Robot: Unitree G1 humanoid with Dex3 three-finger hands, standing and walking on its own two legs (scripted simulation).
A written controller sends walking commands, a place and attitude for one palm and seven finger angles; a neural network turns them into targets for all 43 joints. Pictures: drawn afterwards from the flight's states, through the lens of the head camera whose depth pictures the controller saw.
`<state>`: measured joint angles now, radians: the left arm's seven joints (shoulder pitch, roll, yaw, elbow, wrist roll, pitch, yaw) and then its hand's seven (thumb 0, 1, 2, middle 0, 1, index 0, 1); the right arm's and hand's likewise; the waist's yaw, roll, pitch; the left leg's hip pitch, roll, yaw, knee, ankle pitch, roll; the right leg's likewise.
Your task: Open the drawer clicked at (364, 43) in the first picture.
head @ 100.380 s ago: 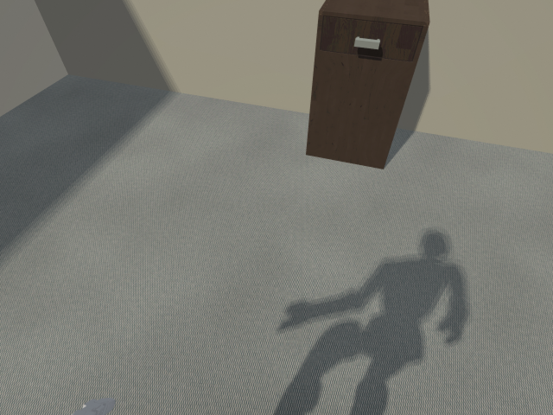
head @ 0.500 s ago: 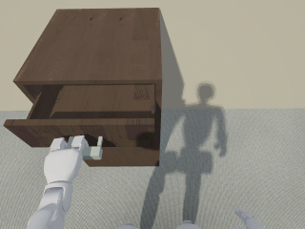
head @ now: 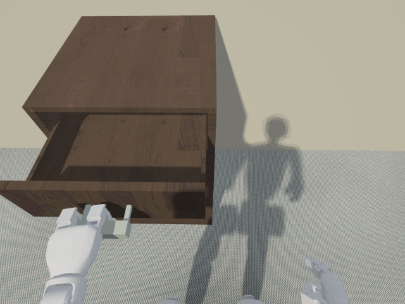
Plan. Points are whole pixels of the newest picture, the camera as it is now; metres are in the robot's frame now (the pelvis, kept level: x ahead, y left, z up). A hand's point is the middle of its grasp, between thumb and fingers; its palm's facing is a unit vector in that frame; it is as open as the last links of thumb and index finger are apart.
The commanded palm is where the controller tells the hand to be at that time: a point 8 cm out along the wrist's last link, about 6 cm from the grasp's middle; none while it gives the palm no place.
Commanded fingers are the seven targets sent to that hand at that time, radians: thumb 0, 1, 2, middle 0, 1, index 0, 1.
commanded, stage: pull the drawer open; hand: left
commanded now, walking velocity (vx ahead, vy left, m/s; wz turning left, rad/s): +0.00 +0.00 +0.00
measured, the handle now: (105, 218) +0.28 +0.23 -0.02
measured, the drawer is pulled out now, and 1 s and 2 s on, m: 0.21 0.30 0.30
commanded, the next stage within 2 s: open the thumb to release the handle in 0.96 s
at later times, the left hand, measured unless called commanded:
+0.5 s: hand (79, 286) +0.16 +0.25 -0.04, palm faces -0.08 -0.08 -0.99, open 6.3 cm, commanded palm +0.14 +0.24 +0.01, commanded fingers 0.00 0.90 0.90 -0.40 -1.35 -0.40 -1.35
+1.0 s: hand out of the picture +0.12 +0.24 -0.04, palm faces -0.12 -0.09 -0.99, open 6.4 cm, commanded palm +0.08 +0.24 +0.01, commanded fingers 0.00 0.90 0.90 -0.40 -1.35 -0.40 -1.35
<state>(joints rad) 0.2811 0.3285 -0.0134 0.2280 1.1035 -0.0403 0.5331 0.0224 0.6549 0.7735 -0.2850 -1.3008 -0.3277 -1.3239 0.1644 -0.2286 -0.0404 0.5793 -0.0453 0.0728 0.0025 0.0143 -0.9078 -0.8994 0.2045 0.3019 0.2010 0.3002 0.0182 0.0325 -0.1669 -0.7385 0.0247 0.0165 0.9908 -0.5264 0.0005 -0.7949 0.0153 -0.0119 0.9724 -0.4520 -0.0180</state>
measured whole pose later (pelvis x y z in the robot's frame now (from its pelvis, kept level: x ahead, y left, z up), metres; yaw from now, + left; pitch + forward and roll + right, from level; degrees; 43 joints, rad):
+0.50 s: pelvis +0.00 +0.00 -0.01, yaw +0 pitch +16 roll +0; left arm 0.54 0.34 0.01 0.05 1.09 -0.09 0.56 0.02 0.66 0.76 -0.29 -1.29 -0.33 -1.32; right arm 0.16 -0.22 -0.03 0.53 -0.06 0.07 0.03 0.02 -0.91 -0.90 0.20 0.30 0.20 0.30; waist 0.04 0.03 -0.17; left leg -0.77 0.03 0.02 1.04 -0.55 -0.01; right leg -0.83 0.02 -0.01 1.03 -0.48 -0.03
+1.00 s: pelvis -0.01 -0.01 -0.02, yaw -1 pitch +17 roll +0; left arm 0.68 0.35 0.05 -0.05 1.06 -0.15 0.53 0.02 0.66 0.74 -0.28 -1.29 -0.32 -1.31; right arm 0.14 -0.20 -0.02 0.50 -0.07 0.08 0.04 0.02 -0.91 -0.90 0.20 0.30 0.20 0.30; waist 0.05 0.03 -0.19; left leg -0.82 0.03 0.02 1.10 -0.57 -0.01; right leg -0.89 0.02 0.00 1.10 -0.50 -0.03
